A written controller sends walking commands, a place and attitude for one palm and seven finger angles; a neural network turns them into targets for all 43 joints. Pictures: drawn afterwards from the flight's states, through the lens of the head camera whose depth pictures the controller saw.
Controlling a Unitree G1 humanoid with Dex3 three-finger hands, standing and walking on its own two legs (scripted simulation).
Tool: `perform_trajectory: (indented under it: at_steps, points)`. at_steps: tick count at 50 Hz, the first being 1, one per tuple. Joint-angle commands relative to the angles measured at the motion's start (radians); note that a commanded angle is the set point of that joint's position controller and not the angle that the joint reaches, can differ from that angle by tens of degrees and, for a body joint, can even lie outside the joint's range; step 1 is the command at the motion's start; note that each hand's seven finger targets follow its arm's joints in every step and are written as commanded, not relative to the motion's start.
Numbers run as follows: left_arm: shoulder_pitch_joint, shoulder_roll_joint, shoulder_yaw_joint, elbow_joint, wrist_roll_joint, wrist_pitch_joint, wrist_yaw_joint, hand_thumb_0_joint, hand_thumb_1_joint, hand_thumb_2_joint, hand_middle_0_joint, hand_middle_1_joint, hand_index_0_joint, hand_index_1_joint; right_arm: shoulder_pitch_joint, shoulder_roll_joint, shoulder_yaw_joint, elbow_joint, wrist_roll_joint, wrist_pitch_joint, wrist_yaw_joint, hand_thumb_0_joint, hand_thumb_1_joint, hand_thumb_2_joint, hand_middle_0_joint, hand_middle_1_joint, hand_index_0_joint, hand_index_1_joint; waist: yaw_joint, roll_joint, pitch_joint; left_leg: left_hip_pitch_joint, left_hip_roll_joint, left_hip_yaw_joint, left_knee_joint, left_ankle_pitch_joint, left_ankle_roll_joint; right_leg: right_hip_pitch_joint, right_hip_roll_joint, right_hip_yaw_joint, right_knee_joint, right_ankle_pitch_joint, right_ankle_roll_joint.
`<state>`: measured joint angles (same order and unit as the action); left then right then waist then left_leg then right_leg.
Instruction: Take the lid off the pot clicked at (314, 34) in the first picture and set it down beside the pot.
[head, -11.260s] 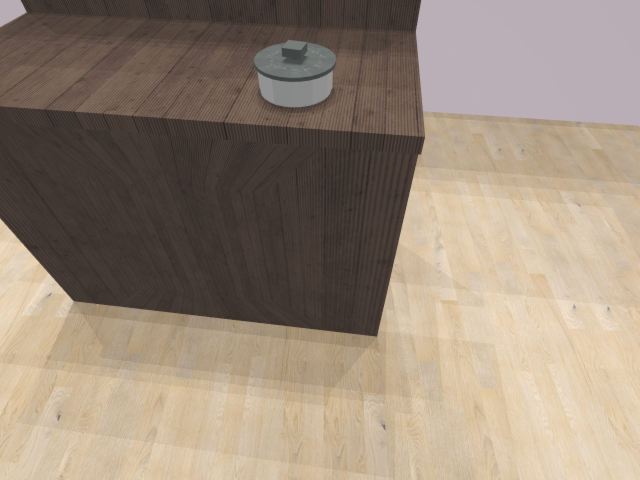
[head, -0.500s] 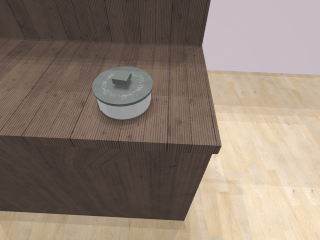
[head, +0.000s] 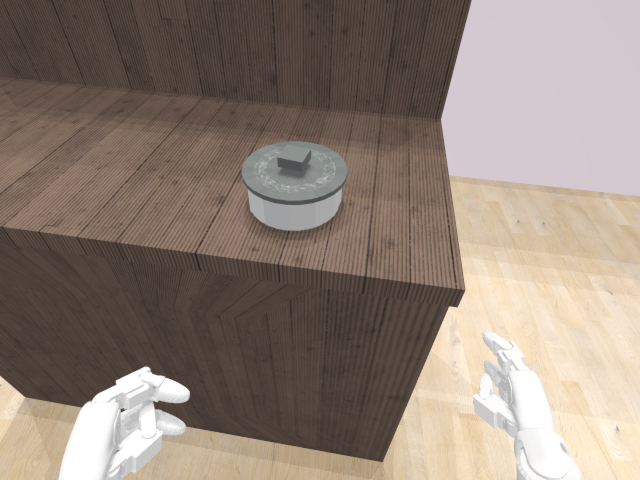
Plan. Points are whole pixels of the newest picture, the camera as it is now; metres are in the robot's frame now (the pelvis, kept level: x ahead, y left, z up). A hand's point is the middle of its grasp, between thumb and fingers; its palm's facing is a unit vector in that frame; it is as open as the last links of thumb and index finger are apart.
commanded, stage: lift the closed hand beside the body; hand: left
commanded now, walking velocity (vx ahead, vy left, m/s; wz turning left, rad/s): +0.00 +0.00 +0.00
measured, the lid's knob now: (294, 158) +0.53 +0.11 +0.15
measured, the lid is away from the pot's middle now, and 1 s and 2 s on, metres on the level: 0.00 0.00 0.00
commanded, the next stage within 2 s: raise the hand higher, near the body in 0.14 s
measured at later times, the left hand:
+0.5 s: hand (89, 383) +0.15 +0.24 +0.14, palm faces +0.33 -0.85 -0.42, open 3.1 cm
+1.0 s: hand (69, 313) +0.18 +0.24 +0.21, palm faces +0.41 -0.83 -0.37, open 3.1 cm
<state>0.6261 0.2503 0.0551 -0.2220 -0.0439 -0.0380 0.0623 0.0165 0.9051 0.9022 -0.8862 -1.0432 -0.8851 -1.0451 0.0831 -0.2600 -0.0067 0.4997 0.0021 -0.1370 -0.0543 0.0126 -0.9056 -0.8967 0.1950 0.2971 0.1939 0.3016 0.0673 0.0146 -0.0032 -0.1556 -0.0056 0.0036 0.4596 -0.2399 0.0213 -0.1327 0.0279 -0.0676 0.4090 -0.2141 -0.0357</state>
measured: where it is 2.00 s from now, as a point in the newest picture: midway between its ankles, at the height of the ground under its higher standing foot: outside the picture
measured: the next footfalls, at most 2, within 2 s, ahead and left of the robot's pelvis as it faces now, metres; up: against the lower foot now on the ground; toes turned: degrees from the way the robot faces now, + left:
none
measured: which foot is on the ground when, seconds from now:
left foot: down 0.00-1.00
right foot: down 0.00-1.00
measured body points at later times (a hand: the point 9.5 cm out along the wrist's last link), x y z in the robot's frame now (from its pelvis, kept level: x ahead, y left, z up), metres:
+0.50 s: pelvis +0.00 +0.01 +0.00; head -0.03 +0.00 +0.45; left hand +0.13 +0.28 +0.16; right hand +0.18 -0.21 -0.07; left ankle +0.01 +0.10 -0.74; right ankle +0.01 -0.10 -0.74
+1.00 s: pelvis +0.00 +0.01 +0.00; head -0.02 +0.00 +0.45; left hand +0.15 +0.28 +0.23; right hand +0.21 -0.19 -0.07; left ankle +0.01 +0.10 -0.74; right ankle +0.01 -0.10 -0.74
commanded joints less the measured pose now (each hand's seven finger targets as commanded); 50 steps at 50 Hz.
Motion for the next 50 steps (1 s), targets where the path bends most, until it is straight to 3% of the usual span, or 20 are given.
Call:
perform_trajectory:
  at_steps: [1,3,9,12,13,14,15,18,20,22,24,27,30,33,34,37,41,43,46,50]
  points:
    - [-0.092,0.129,0.096,-0.33,-0.006,-0.067,0.016,0.0,0.9,0.9,-1.3,-1.5,-1.3,-1.5,-0.038,-0.068,-0.009,-0.11,-0.012,-0.025,-0.009,0.0,-0.9,-0.9,0.2,0.3,0.2,0.3,-0.027,0.046,-0.006,0.075,0.011,-0.009,-0.078,0.087,0.016,-0.045,-0.041,0.051,-0.127,0.029,0.01]
    - [-0.066,0.146,0.123,-0.376,-0.004,-0.068,0.022,0.0,0.9,0.9,-1.3,-1.5,-1.3,-1.5,-0.046,-0.063,-0.001,-0.103,-0.014,-0.035,-0.005,0.0,-0.9,-0.9,0.2,0.3,0.2,0.3,-0.017,0.075,-0.007,0.073,0.012,-0.021,-0.082,0.102,0.011,-0.025,-0.038,0.046,-0.122,0.04,0.004]
    - [-0.019,0.185,0.201,-0.444,-0.006,-0.076,0.029,0.0,0.9,0.9,-1.3,-1.5,-1.3,-1.5,-0.075,-0.051,0.001,-0.089,-0.012,-0.055,-0.002,0.0,-0.9,-0.9,0.2,0.3,0.2,0.3,0.002,0.012,0.038,0.047,0.022,-0.039,-0.097,0.079,0.006,-0.014,-0.034,0.049,-0.133,0.001,0.005]
    - [0.028,0.233,0.277,-0.476,-0.005,-0.077,0.044,0.0,0.9,0.9,-1.3,-1.5,-1.3,-1.5,-0.084,-0.048,-0.001,-0.076,-0.01,-0.071,-0.004,0.0,-0.9,-0.9,0.2,0.3,0.2,0.3,0.02,0.058,0.004,0.057,0.023,-0.036,-0.092,0.083,0.002,0.003,-0.031,0.064,-0.133,-0.001,0.004]
    - [0.045,0.192,0.244,-0.47,-0.002,-0.083,0.039,0.0,0.9,0.9,-1.3,-1.5,-1.3,-1.5,-0.079,-0.041,-0.001,-0.07,-0.012,-0.075,-0.002,0.0,-0.9,-0.9,0.2,0.3,0.2,0.3,0.017,0.038,0.017,0.051,0.025,-0.039,-0.097,0.091,0.003,0.003,-0.035,0.052,-0.123,0.006,0.003]
    - [0.062,0.175,0.234,-0.447,-0.002,-0.084,0.034,0.0,0.9,0.9,-1.3,-1.5,-1.3,-1.5,-0.081,-0.043,-0.006,-0.065,-0.011,-0.076,-0.001,0.0,-0.9,-0.9,0.2,0.3,0.2,0.3,0.014,-0.026,0.035,0.045,0.028,-0.04,-0.1,0.092,0.006,-0.005,-0.032,0.045,-0.121,0.006,0.007]
    - [0.058,0.183,0.243,-0.447,-0.001,-0.087,0.031,0.0,0.9,0.9,-1.3,-1.5,-1.3,-1.5,-0.087,-0.051,-0.012,-0.063,-0.008,-0.075,-0.001,0.0,-0.9,-0.9,0.2,0.3,0.2,0.3,0.015,-0.041,0.043,0.046,0.029,-0.034,-0.099,0.084,0.01,-0.014,-0.033,0.049,-0.13,-0.007,0.01]
    - [-0.002,0.214,0.257,-0.529,0.004,-0.105,0.038,0.0,0.9,0.9,-1.3,-1.5,-1.3,-1.5,-0.078,-0.061,-0.009,-0.066,-0.007,-0.094,-0.001,0.0,-0.9,-0.9,0.2,0.3,0.2,0.3,0.017,0.053,0.014,0.057,0.027,-0.041,-0.105,0.062,0.006,-0.003,-0.036,0.057,-0.122,-0.019,0.008]
    - [0.016,0.237,0.294,-0.514,0.003,-0.109,0.049,0.0,0.9,0.9,-1.3,-1.5,-1.3,-1.5,-0.076,-0.06,-0.016,-0.055,-0.008,-0.099,-0.009,0.0,-0.9,-0.9,0.2,0.3,0.2,0.3,0.024,-0.01,0.017,0.062,0.03,-0.039,-0.106,0.07,0.007,-0.005,-0.033,0.057,-0.127,-0.016,0.01]
    - [0.033,0.247,0.323,-0.506,0.001,-0.112,0.054,0.0,0.9,0.9,-1.3,-1.5,-1.3,-1.5,-0.076,-0.059,-0.019,-0.05,-0.007,-0.098,-0.01,0.0,-0.9,-0.9,0.2,0.3,0.2,0.3,0.029,0.012,0.015,0.067,0.026,-0.03,-0.103,0.079,0.005,-0.003,-0.029,0.068,-0.131,-0.009,0.008]
    - [-0.023,0.219,0.281,-0.539,-0.001,-0.124,0.049,0.0,0.9,0.9,-1.3,-1.5,-1.3,-1.5,-0.077,-0.062,-0.014,-0.051,-0.006,-0.101,-0.009,0.0,-0.9,-0.9,0.2,0.3,0.2,0.3,0.019,0.023,0.045,0.065,0.027,-0.036,-0.111,0.06,0.005,-0.017,-0.034,0.065,-0.133,-0.022,0.007]
    - [-0.036,0.239,0.309,-0.559,-0.002,-0.132,0.055,0.0,0.9,0.9,-1.3,-1.5,-1.3,-1.5,-0.07,-0.068,-0.016,-0.048,-0.007,-0.108,-0.008,0.0,-0.9,-0.9,0.2,0.3,0.2,0.3,0.023,0.063,0.037,0.081,0.025,-0.034,-0.111,0.064,0.001,-0.015,-0.028,0.071,-0.137,-0.015,0.006]
    - [-0.051,0.248,0.328,-0.561,-0.006,-0.141,0.055,0.0,0.9,0.9,-1.3,-1.5,-1.3,-1.5,-0.065,-0.073,-0.02,-0.044,-0.01,-0.104,-0.008,0.0,-0.9,-0.9,0.2,0.3,0.2,0.3,0.025,0.034,0.031,0.084,0.029,-0.031,-0.114,0.101,0.0,0.005,-0.028,0.067,-0.129,0.022,0.003]
    - [-0.081,0.236,0.319,-0.569,-0.01,-0.141,0.048,0.0,0.9,0.9,-1.3,-1.5,-1.3,-1.5,-0.064,-0.073,-0.016,-0.043,-0.013,-0.097,-0.001,0.0,-0.9,-0.9,0.2,0.3,0.2,0.3,0.022,0.072,0.025,0.096,0.027,-0.03,-0.114,0.122,-0.003,0.013,-0.027,0.07,-0.128,0.048,0.002]
    - [-0.103,0.239,0.32,-0.565,-0.011,-0.142,0.047,0.0,0.9,0.9,-1.3,-1.5,-1.3,-1.5,-0.067,-0.073,-0.015,-0.041,-0.013,-0.095,-0.001,0.0,-0.9,-0.9,0.2,0.3,0.2,0.3,0.021,0.046,0.05,0.092,0.029,-0.033,-0.117,0.119,-0.002,0.001,-0.025,0.07,-0.133,0.043,0.003]
    - [-0.12,0.265,0.362,-0.562,-0.016,-0.141,0.049,0.0,0.9,0.9,-1.3,-1.5,-1.3,-1.5,-0.064,-0.076,-0.016,-0.037,-0.015,-0.088,0.0,0.0,-0.9,-0.9,0.2,0.3,0.2,0.3,0.026,0.057,0.033,0.108,0.026,-0.027,-0.116,0.126,-0.004,0.008,-0.02,0.077,-0.142,0.051,0.001]
    - [-0.163,0.259,0.357,-0.567,-0.023,-0.143,0.044,0.0,0.9,0.9,-1.3,-1.5,-1.3,-1.5,-0.065,-0.073,-0.013,-0.031,-0.019,-0.078,0.001,0.0,-0.9,-0.9,0.2,0.3,0.2,0.3,0.025,0.038,0.014,0.117,0.027,-0.022,-0.111,0.15,-0.001,0.024,-0.028,0.078,-0.141,0.079,0.003]
    - [-0.213,0.26,0.351,-0.614,-0.021,-0.148,0.042,0.0,0.9,0.9,-1.3,-1.5,-1.3,-1.5,-0.068,-0.076,-0.009,-0.032,-0.019,-0.079,0.007,0.0,-0.9,-0.9,0.2,0.3,0.2,0.3,0.02,0.089,-0.003,0.132,0.028,-0.026,-0.109,0.161,-0.005,0.026,-0.027,0.081,-0.139,0.089,0.0]
    - [-0.22,0.271,0.376,-0.568,-0.026,-0.144,0.046,0.0,0.9,0.9,-1.3,-1.5,-1.3,-1.5,-0.064,-0.072,-0.008,-0.019,-0.022,-0.075,0.003,0.0,-0.9,-0.9,0.2,0.3,0.2,0.3,0.025,0.034,0.014,0.125,0.032,-0.031,-0.118,0.154,-0.004,0.023,-0.026,0.074,-0.139,0.08,0.001]
    - [-0.288,0.279,0.383,-0.59,-0.03,-0.149,0.042,0.0,0.9,0.9,-1.3,-1.5,-1.3,-1.5,-0.077,-0.072,-0.005,-0.014,-0.023,-0.068,0.006,0.0,-0.9,-0.9,0.2,0.3,0.2,0.3,0.023,0.045,0.01,0.127,0.031,-0.029,-0.118,0.149,-0.004,0.023,-0.029,0.077,-0.146,0.076,0.001]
